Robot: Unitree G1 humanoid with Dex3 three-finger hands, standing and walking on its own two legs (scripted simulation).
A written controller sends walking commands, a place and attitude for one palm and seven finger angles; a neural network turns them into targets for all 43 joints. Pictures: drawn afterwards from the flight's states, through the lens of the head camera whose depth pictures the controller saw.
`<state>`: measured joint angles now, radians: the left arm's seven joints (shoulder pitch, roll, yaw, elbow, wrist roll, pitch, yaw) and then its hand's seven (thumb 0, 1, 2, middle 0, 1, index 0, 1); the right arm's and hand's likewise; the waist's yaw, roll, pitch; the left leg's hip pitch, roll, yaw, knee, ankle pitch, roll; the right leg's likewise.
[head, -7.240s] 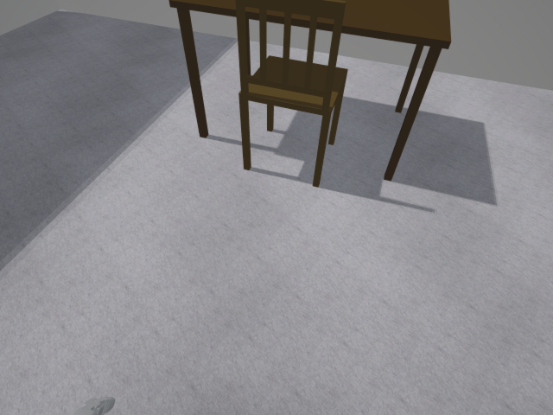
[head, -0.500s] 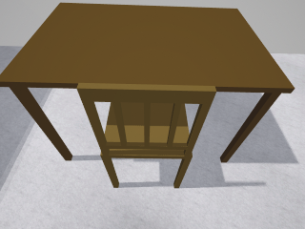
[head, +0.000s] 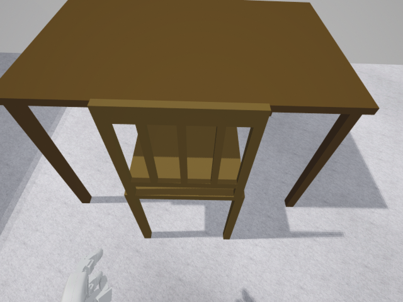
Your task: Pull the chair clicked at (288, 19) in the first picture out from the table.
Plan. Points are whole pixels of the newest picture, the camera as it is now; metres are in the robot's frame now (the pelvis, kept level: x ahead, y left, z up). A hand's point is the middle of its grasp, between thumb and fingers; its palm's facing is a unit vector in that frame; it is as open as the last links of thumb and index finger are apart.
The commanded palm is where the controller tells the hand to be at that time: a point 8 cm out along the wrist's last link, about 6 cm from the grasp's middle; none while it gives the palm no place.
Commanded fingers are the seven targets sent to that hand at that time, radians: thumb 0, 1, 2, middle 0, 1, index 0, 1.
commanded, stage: raise the hand toward the chair's back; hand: left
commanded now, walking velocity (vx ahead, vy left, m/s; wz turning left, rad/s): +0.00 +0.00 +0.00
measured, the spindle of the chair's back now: (182, 156) +0.50 +0.07 -0.09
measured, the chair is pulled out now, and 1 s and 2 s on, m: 0.00 0.00 0.00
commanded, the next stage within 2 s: aim the fingers beside a spindle in 1.96 s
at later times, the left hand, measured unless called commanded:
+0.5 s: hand (116, 285) +0.16 +0.17 -0.05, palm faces +0.06 -0.99 -0.08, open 11.2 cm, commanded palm +0.14 +0.23 -0.05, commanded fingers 0.00 0.13 0.57 -0.12 -0.18 -0.12 -0.18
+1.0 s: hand (102, 267) +0.19 +0.21 -0.06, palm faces +0.03 -1.00 -0.02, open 15.3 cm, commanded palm +0.17 +0.26 -0.04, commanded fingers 0.00 -0.45 0.32 -0.06 -0.09 -0.06 -0.09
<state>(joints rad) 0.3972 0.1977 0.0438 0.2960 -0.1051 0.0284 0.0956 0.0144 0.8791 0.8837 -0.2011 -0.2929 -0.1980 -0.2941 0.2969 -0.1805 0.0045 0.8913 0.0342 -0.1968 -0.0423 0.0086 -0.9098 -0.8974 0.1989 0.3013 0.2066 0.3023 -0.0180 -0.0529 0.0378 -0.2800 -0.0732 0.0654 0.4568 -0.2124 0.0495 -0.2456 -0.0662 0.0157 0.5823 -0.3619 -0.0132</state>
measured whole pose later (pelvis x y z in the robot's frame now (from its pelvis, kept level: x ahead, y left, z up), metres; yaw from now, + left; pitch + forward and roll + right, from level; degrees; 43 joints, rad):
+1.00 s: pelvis -0.04 +0.00 -0.10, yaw -1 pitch +18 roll -4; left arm 0.35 0.24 0.22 -0.03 -0.30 -0.41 -0.28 0.00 -0.23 0.41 -0.09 -0.12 -0.09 -0.12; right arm 0.18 -0.25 -0.03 0.60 0.00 -0.26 -0.06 0.01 -0.91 -0.90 0.20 0.30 0.20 0.30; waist 0.01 0.01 -0.11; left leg -1.05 0.00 -0.04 1.24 -0.50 0.03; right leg -0.92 0.03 -0.04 1.19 -0.59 0.01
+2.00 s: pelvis -0.03 -0.03 -0.09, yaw +0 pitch +16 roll -2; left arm 0.28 0.25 0.22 0.05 -0.30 -0.35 -0.26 -0.01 -0.50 0.30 -0.07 -0.08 -0.06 -0.08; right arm 0.19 -0.25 0.02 0.59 0.01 -0.24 -0.06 0.01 -0.90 -0.90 0.20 0.30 0.21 0.30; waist 0.01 0.03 -0.13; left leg -0.97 0.01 -0.06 1.17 -0.48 -0.02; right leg -0.85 0.04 -0.06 1.16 -0.58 -0.04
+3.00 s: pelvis -0.04 -0.02 -0.10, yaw -1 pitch +20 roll -3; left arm -0.08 0.20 0.13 0.32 -0.15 -0.39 -0.08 -0.01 -0.50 0.30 -0.07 -0.08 -0.06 -0.08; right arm 0.19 -0.24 0.02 0.62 -0.02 -0.18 -0.03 0.01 -0.90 -0.90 0.20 0.30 0.21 0.30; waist -0.01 0.03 -0.15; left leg -1.10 0.01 -0.04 1.24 -0.49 0.01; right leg -0.98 0.04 -0.04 1.22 -0.59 -0.01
